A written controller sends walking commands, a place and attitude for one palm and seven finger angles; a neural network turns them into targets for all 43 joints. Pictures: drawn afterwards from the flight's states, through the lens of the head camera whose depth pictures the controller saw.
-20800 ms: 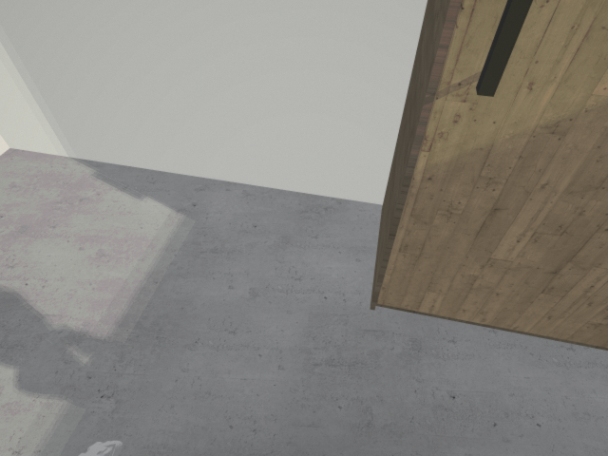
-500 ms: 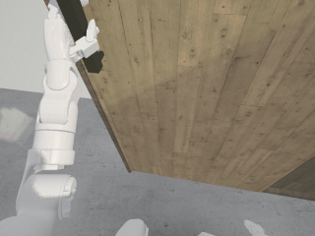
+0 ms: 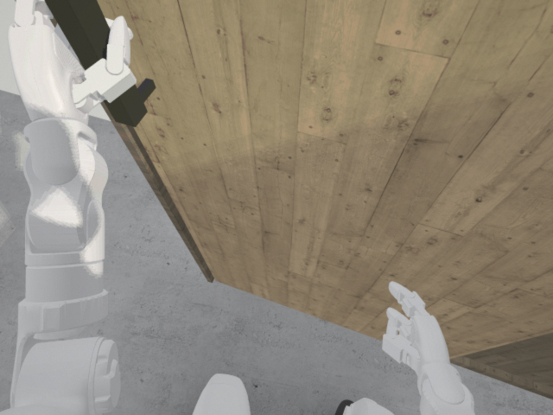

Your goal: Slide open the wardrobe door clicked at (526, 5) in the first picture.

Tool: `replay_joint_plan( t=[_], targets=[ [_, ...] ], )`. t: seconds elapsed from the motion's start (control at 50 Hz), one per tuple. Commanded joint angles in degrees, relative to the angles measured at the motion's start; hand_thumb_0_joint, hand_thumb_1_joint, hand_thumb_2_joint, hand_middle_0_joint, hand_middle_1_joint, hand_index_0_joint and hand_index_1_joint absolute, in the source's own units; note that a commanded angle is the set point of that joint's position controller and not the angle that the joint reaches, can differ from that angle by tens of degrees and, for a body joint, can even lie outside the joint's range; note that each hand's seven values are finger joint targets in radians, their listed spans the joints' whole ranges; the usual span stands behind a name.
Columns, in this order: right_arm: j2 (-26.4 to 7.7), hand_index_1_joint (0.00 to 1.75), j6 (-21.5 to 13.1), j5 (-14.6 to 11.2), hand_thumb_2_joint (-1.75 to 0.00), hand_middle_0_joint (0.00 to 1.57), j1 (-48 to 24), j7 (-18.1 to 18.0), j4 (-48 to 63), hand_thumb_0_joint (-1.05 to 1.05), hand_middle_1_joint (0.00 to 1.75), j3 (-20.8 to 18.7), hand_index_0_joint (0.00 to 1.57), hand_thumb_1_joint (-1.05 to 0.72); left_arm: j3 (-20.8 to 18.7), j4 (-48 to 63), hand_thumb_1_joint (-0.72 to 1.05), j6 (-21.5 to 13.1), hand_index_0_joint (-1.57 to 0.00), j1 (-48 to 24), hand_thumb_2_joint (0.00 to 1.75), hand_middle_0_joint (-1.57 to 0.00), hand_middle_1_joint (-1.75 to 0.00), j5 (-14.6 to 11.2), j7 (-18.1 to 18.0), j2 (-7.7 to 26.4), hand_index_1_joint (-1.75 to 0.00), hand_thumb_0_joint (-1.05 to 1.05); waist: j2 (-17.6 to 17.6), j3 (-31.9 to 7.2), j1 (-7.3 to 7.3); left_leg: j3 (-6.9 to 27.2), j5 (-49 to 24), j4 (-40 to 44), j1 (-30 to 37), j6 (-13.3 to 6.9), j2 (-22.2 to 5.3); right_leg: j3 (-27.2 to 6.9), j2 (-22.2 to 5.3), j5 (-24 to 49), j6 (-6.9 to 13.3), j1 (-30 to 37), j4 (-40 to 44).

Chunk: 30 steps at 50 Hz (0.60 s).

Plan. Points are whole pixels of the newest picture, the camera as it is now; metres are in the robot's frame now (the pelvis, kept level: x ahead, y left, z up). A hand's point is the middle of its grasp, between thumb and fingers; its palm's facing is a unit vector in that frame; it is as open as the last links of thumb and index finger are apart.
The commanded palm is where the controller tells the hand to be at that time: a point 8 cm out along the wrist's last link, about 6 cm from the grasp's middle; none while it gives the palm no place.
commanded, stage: step sideways, sliding the door along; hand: left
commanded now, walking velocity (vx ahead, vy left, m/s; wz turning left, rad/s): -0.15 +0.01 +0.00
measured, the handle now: (94, 3) +0.40 +0.28 +0.28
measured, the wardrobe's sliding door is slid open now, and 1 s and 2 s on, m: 0.02 0.17 0.27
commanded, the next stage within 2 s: none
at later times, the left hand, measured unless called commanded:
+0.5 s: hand (175, 78) +0.36 +0.19 +0.25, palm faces +0.33 -0.94 -0.02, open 7.5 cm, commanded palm +0.32 +0.16 +0.24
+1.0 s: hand (258, 107) +0.35 +0.11 +0.24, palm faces +0.07 -1.00 -0.02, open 7.9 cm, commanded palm +0.33 +0.13 +0.24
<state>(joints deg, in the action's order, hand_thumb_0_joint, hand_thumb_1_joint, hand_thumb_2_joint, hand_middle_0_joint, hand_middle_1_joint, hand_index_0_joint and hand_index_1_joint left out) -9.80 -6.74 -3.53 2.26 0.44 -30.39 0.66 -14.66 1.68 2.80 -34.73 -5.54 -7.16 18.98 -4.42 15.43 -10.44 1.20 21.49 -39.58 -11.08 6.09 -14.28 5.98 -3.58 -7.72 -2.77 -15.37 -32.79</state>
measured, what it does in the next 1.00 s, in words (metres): steps on the spot: left foot, then right foot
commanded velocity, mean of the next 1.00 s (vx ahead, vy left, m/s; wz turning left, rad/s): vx -0.22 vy -0.17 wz -0.14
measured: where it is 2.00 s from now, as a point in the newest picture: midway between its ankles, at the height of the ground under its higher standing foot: outside the picture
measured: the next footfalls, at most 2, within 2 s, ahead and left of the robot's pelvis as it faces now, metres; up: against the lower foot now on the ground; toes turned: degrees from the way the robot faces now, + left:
left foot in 0.12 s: +0.05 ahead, +0.11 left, +0.00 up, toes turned +6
right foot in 0.66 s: +0.14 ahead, -0.10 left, +0.00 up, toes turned -6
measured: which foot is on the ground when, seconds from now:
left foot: up 0.00-0.10, down 0.12-1.00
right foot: down 0.00-0.14, up 0.16-0.64, down 0.66-0.94, up 0.96-1.00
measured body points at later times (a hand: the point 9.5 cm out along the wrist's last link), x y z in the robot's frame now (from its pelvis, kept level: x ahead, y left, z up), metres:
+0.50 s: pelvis +0.05 +0.01 +0.02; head +0.13 +0.03 +0.46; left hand +0.34 +0.24 +0.25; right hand +0.28 -0.15 -0.06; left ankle +0.01 +0.11 -0.72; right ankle +0.06 -0.12 -0.68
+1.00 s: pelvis +0.02 -0.01 +0.01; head +0.08 +0.00 +0.45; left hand +0.34 +0.16 +0.24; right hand +0.23 -0.24 -0.07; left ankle +0.05 +0.13 -0.72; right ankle +0.07 -0.11 -0.69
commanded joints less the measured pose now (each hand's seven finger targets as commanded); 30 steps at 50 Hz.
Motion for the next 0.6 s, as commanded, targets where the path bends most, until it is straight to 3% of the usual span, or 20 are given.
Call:
replay_joint_plan(
  t=[0.0,0.02,0.04,0.06,0.08,0.1,0.12,0.14,0.18,0.24,0.28,0.36,0.48,0.52,0.58],
  targets=[
    [-5.2,0.3,-3.4,-0.1,-0.9,0.2,-0.6,-2.7,4.2,0.0,0.3,-3.0,0.2,-0.9,13.0,31.4,0.9,-9.9,-0.45,-17.3,0.9,-0.45,-1.4,1.7,3.6,2.4,-1.4,0.0,19.8,-32.0,9.82,-2.6,15.5,-19.6,-11.9,-4.0,12.6,-16.8,-16.6,66.0,8.3,22.0,2.0],
    [-6.4,0.3,-3.8,0.1,-0.9,0.2,-0.9,-2.9,3.7,0.0,0.3,-3.4,0.2,-0.9,13.4,34.6,0.9,-10.7,-0.45,-17.4,0.9,-0.45,-1.4,1.8,3.3,1.6,-1.4,0.0,24.0,-34.2,10.22,-0.6,15.9,-16.7,-13.3,-4.8,11.9,-17.5,-16.7,65.1,10.1,24.9,-0.4],
    [-6.1,0.3,-4.0,-0.1,-0.9,0.2,-1.4,-3.2,3.3,0.0,0.3,-3.0,0.2,-0.9,14.7,35.9,0.9,-11.2,-0.45,-16.1,0.9,-0.45,-1.4,1.6,2.7,-0.9,-1.4,0.0,22.8,-35.4,10.83,-0.4,13.4,-8.8,-13.1,-5.4,11.2,-15.2,-16.0,64.2,10.3,26.3,-2.9],
    [-5.8,0.3,-3.8,-0.1,-0.9,0.2,-1.3,-3.1,2.9,0.0,0.3,-2.6,0.2,-0.9,16.4,37.3,0.9,-11.9,-0.45,-15.7,0.9,-0.45,-1.4,1.7,2.4,-3.0,-1.4,0.0,20.3,-36.4,11.7,-1.7,5.5,1.7,-9.3,-5.6,10.8,-12.3,-13.9,61.2,9.2,25.2,-6.1],
    [-6.7,0.3,-3.7,0.0,-0.9,0.2,-1.8,-3.2,2.6,0.0,0.3,-3.2,0.2,-0.9,18.4,38.5,0.9,-12.6,-0.45,-15.8,0.9,-0.45,-1.4,1.4,2.2,-4.7,-1.4,0.0,13.7,-37.5,12.85,-3.5,-15.5,14.2,2.6,-5.8,8.1,-7.3,-10.1,48.4,5.8,17.2,-11.0],
    [-8.6,0.3,-3.2,0.3,-0.9,0.2,-2.8,-2.8,4.9,0.0,0.3,-4.8,0.2,-0.9,20.3,38.8,0.9,-13.2,-0.45,-14.6,0.9,-0.45,-1.4,1.1,2.7,-7.6,-1.4,0.0,2.7,-38.4,11.75,4.5,-49.0,13.8,18.1,-9.5,-1.9,-2.9,-2.5,21.5,1.2,0.3,-16.1],
    [-9.7,0.3,-3.1,-0.1,-0.9,0.2,-2.5,-1.1,6.4,0.0,0.3,-6.2,0.2,-0.9,22.6,38.3,0.9,-13.5,-0.45,-14.4,0.9,-0.45,-1.4,1.0,3.6,-9.9,-1.4,0.0,-4.5,-41.2,10.19,9.4,-70.3,11.3,25.6,-14.3,-11.2,-4.8,0.0,-18.3,1.4,-9.1,-22.7],
    [-8.7,0.3,-3.6,0.4,-0.9,0.2,-1.5,0.3,6.7,0.0,0.3,-5.7,0.2,-0.9,24.8,42.2,0.9,-14.5,-0.45,-18.4,0.9,-0.45,-1.4,2.0,4.3,-11.8,-1.4,0.0,-5.7,-40.4,11.81,7.9,-66.2,10.9,25.2,-15.0,-10.0,-6.2,0.6,-25.5,1.9,-10.7,-28.6],
    [-8.8,0.3,-4.6,0.1,-0.9,0.2,-0.7,1.0,6.3,0.0,0.3,-5.9,0.2,-0.9,24.8,42.4,0.9,-14.4,-0.45,-17.8,0.9,-0.45,-1.4,2.5,3.7,-11.2,-1.4,0.0,-7.7,-36.1,11.91,3.6,-66.4,9.6,27.7,-13.9,-7.5,-5.7,0.6,-22.0,2.4,-15.8,-31.1],
    [-7.9,0.3,-5.6,0.3,-0.9,0.2,1.1,1.6,7.3,0.0,0.3,-5.0,0.2,-0.9,29.8,41.5,0.9,-12.3,-0.45,-10.5,0.9,-0.45,-1.4,2.7,4.4,-15.7,-1.4,0.0,-6.9,-32.9,11.79,-1.8,-66.2,10.5,29.6,-11.9,-4.3,-2.6,1.9,-16.6,1.8,-16.4,-27.0],
    [-7.7,0.3,-6.0,0.8,-0.9,0.2,1.1,1.4,8.3,0.0,0.3,-4.4,0.2,-0.9,31.1,43.7,0.9,-11.8,-0.45,-8.8,0.9,-0.45,-1.4,3.0,4.8,-16.0,-1.4,0.0,-9.1,-31.6,11.34,-4.1,-65.3,11.8,29.4,-11.1,-3.2,-1.6,2.3,-14.5,1.5,-14.8,-23.9],
    [-6.2,0.3,-5.7,1.7,-0.9,0.2,1.7,1.7,9.8,0.0,0.3,-2.6,0.2,-0.9,34.3,46.2,0.9,-11.0,-0.45,-3.5,0.9,-0.45,-1.4,3.1,5.0,-17.8,-1.4,0.0,-10.3,-29.5,11.56,-5.3,-62.8,12.3,28.1,-11.2,-3.2,-1.1,2.5,-10.6,1.4,-12.2,-16.8],
    [-6.6,0.3,-3.8,2.8,-0.9,0.2,1.4,2.2,9.6,0.0,0.3,-2.3,0.2,-0.9,28.5,47.8,0.9,-11.7,-0.45,1.9,0.9,-0.45,-1.4,3.6,4.4,-12.0,-1.4,0.0,-8.1,-28.4,11.67,-4.5,-71.4,11.1,29.1,-10.1,-5.4,-0.4,3.9,-8.3,1.3,-11.6,-10.4],
    [-6.1,0.3,-2.8,2.7,-0.9,0.2,0.2,2.5,9.9,0.0,0.3,-1.9,0.2,-0.9,27.1,47.8,0.9,-11.9,-0.45,4.1,0.9,-0.45,-1.4,3.5,4.4,-11.2,-1.4,0.0,-5.9,-28.5,11.41,-4.9,-72.4,7.9,28.5,-10.1,-6.3,-0.5,4.2,-6.5,1.6,-10.0,-6.7],
    [-6.2,0.3,-2.5,2.4,-0.9,0.2,-0.7,2.5,10.2,0.0,0.3,-1.6,0.2,-0.9,25.6,48.9,0.9,-12.5,-0.45,6.0,0.9,-0.45,-1.4,3.5,4.6,-10.0,-1.4,0.0,-8.0,-27.5,11.22,-5.6,-72.3,3.9,23.3,-9.2,-6.2,-0.5,4.8,-1.5,1.8,-4.9,-1.9]
  ],
)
